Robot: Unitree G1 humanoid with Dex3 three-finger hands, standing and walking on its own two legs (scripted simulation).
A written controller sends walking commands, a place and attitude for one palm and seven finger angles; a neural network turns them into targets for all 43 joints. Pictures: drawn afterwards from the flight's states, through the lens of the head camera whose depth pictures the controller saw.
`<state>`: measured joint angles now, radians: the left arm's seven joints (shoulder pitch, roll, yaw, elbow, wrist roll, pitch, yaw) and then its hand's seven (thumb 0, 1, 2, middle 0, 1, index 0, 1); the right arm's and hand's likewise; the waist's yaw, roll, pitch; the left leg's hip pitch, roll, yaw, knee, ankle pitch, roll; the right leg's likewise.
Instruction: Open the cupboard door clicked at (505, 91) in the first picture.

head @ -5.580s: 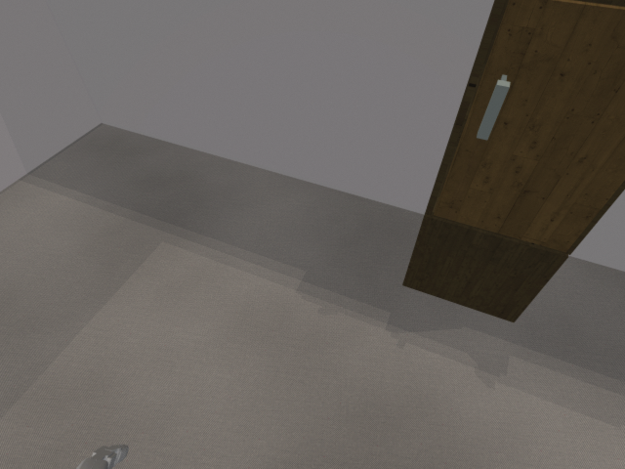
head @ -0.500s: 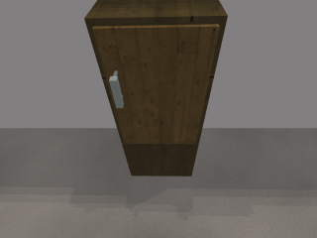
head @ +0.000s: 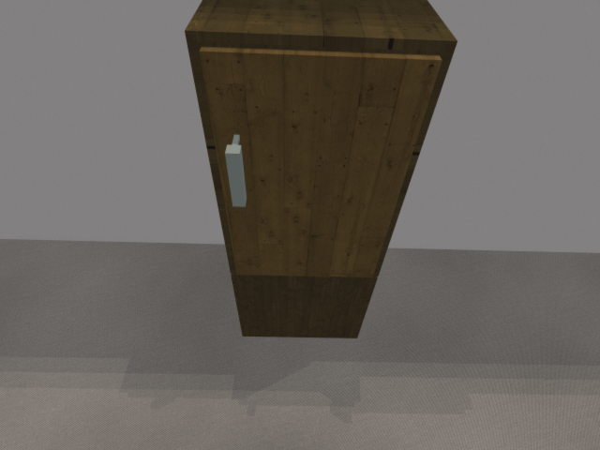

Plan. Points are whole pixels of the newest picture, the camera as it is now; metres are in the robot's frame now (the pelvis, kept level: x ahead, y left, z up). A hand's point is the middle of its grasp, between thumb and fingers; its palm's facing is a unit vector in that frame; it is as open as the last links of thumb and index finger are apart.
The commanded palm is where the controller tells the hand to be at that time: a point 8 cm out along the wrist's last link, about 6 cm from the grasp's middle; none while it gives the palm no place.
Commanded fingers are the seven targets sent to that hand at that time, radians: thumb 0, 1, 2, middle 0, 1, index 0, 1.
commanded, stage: come to a stop and stand still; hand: left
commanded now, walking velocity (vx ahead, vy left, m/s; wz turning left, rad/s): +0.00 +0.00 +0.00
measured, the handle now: (238, 170) +0.58 +0.16 +0.03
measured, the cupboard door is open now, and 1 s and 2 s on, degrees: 0 0 0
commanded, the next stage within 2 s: look again from close up in 0.62 s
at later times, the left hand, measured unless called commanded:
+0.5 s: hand out of the picture -0.06 +0.14 -0.18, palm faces +0.04 -0.98 -0.17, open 7.4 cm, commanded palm none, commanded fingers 0.00 0.90 0.90 -0.20 -0.30 -0.20 -0.30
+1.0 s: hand out of the picture -0.01 +0.18 -0.18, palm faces +0.06 -0.96 -0.26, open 7.4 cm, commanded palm none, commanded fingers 0.00 0.90 0.90 -0.20 -0.30 -0.20 -0.30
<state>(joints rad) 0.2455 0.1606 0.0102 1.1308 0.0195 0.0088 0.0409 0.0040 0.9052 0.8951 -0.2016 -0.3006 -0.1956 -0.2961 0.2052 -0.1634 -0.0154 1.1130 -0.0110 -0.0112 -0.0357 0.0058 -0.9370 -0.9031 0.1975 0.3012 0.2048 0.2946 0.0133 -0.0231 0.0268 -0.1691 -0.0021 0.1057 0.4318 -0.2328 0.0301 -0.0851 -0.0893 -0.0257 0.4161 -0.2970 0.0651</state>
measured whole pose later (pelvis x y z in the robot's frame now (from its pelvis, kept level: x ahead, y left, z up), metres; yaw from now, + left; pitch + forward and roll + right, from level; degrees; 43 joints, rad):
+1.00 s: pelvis -0.04 -0.02 -0.01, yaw +2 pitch -3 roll -1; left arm 0.30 0.21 0.02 1.00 0.03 0.00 0.04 0.01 0.90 0.89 -0.20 -0.30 -0.20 -0.30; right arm 0.26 -0.21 -0.03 1.00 -0.03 0.00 -0.02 0.01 -0.91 -0.90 0.20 0.30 0.20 0.29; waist -0.01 0.01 0.00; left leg -0.29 0.04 0.05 0.57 -0.23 0.00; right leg -0.19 -0.05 -0.06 0.56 -0.32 0.02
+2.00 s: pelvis -0.03 -0.01 +0.00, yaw +0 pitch +0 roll +0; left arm 0.39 0.12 0.05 1.07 0.05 0.03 -0.01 0.01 0.91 0.89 -0.20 -0.30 -0.20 -0.30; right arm 0.36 -0.11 -0.03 1.07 -0.03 -0.04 -0.03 0.01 -0.91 -0.90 0.20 0.30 0.20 0.29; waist 0.00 -0.04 -0.03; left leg -0.20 0.02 0.15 0.49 -0.29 0.04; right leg -0.49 -0.07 -0.05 0.99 -0.31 -0.01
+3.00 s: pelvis +0.03 -0.07 -0.01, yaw +0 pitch -1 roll +1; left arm 0.29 0.14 0.02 1.00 0.04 0.02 0.04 0.01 0.90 0.90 -0.20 -0.30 -0.20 -0.30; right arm 0.18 -0.18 -0.07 1.02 -0.02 0.07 -0.01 0.00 -0.92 -0.90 0.20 0.30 0.20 0.29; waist 0.00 0.04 0.03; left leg -0.40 0.02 0.05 0.81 -0.39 0.00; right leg -0.21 -0.02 -0.07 0.54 -0.31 -0.03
